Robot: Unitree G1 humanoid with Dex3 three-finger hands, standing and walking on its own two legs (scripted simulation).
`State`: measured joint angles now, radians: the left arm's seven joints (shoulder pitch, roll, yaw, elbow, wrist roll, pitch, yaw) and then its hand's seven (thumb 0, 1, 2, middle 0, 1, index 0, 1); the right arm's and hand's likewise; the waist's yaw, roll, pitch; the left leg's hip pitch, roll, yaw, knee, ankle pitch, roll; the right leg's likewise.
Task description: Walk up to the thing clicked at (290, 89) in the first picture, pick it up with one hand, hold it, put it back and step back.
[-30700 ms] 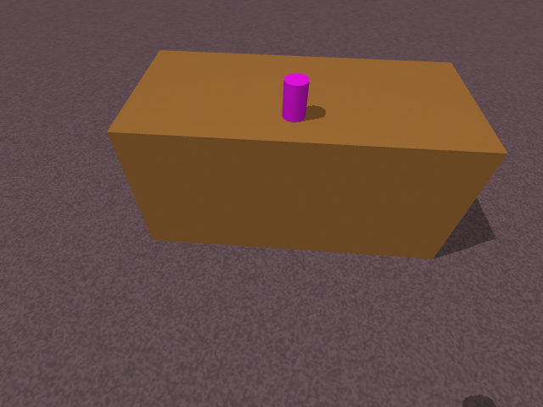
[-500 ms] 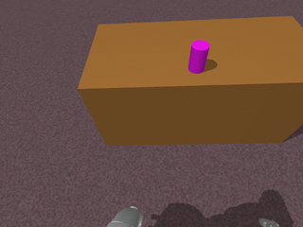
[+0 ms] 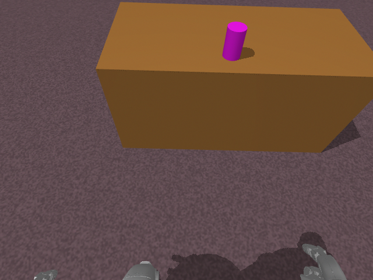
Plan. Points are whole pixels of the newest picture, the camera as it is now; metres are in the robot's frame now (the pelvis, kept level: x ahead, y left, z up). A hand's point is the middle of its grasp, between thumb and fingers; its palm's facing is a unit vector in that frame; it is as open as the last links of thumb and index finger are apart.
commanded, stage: step back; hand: right
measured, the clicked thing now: (234, 41) +1.01 -0.19 -0.09
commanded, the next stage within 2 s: stand in 1.20 s
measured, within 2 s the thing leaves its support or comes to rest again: neither
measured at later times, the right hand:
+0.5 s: hand out of the picture -0.03 -0.26 -0.14, palm faces -0.11 +0.94 -0.33, open 7.4 cm
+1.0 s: hand out of the picture +0.06 -0.23 -0.13, palm faces -0.11 +0.93 -0.35, open 7.4 cm
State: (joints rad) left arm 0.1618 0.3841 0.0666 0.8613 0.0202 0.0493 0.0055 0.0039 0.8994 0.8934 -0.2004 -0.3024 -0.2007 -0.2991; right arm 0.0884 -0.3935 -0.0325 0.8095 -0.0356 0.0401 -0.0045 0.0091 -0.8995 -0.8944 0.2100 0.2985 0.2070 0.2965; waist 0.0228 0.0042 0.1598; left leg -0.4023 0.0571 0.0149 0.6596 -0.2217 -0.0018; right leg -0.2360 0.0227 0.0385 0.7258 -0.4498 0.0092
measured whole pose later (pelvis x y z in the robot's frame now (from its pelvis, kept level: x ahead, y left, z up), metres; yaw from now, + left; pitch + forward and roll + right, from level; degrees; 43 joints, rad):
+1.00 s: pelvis -0.05 +0.01 +0.01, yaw +4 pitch -2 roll -1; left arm 0.16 0.38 0.04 1.04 0.01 -0.01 -0.01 0.01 0.90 0.89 -0.20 -0.30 -0.20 -0.30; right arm 0.12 -0.34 -0.02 1.04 -0.03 -0.01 0.01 0.01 -0.90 -0.89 0.21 0.30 0.20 0.30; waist 0.01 -0.01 0.07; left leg -0.25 0.03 0.01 0.58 -0.29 -0.01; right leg -0.19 -0.02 0.00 0.55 -0.31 0.02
